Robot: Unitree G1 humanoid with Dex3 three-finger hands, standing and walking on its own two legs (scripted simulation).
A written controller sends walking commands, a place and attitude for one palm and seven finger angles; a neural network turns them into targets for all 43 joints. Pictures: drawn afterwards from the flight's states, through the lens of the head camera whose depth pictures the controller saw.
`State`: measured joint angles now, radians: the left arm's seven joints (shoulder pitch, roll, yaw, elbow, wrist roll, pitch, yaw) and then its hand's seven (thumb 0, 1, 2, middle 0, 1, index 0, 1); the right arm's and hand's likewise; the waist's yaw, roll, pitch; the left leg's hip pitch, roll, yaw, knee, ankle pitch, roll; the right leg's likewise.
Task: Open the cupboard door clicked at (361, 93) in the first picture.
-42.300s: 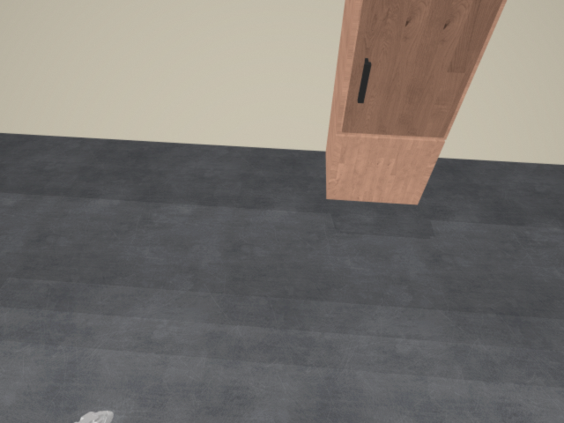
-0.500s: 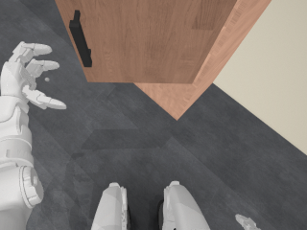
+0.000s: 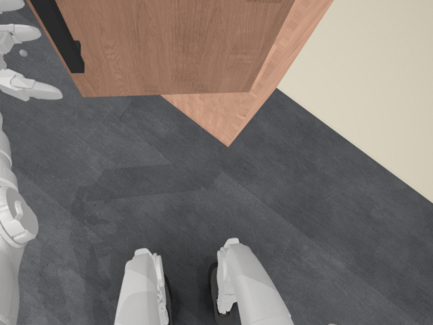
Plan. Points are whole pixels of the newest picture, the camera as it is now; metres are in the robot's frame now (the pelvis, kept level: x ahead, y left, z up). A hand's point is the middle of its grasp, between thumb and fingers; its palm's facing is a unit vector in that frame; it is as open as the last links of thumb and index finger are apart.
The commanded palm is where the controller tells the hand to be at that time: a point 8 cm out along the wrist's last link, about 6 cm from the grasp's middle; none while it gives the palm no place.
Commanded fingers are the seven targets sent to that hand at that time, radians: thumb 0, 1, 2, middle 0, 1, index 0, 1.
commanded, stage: move the hooked fingers beside the handle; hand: left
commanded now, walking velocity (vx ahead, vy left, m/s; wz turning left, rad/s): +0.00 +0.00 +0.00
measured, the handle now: (62, 26) +0.59 +0.20 +0.05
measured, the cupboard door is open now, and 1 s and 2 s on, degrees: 45 45 45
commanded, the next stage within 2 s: slide the fingers in behind the handle in 0.74 s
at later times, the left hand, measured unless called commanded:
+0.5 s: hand (24, 59) +0.53 +0.25 +0.06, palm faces +0.05 -1.00 -0.04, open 14.0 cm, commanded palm +0.52 +0.27 +0.05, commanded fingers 0.00 -0.50 0.30 -0.30 -1.20 -0.30 -1.20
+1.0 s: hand (28, 61) +0.53 +0.25 +0.05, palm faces +0.04 -1.00 -0.02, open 14.0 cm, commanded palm +0.52 +0.26 +0.05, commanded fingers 0.00 -0.50 0.30 -0.30 -1.20 -0.30 -1.20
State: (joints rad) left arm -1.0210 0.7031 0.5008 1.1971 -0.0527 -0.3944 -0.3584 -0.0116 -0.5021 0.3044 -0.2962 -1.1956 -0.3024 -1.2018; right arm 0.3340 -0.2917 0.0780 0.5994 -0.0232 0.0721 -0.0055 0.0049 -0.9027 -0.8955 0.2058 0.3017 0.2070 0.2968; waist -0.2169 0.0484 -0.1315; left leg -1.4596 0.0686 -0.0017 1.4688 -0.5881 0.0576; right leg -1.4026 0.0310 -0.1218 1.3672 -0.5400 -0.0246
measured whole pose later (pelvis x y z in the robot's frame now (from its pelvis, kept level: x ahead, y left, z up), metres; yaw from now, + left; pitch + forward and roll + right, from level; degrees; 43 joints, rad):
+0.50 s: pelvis +0.01 +0.00 +0.01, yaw +0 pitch +31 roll -6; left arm -0.94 0.62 0.46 1.16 -0.06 -0.42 -0.32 -0.01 -0.50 0.30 -0.30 -1.20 -0.30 -1.20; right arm 0.32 -0.28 0.06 0.59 -0.02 0.09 0.01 0.00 -0.90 -0.90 0.21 0.30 0.21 0.30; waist -0.19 0.05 -0.14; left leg -1.39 0.06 0.00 1.42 -0.58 0.06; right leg -1.33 0.03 -0.12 1.32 -0.53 -0.02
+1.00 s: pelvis +0.00 +0.00 +0.00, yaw +0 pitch +32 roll -7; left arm -0.98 0.64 0.45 1.16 -0.07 -0.40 -0.33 -0.01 -0.50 0.30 -0.30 -1.20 -0.30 -1.20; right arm 0.32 -0.28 0.07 0.61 -0.02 0.09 0.00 0.00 -0.90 -0.90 0.21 0.30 0.21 0.30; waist -0.20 0.05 -0.14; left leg -1.44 0.06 -0.01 1.45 -0.59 0.06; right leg -1.37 0.03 -0.13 1.34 -0.54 -0.02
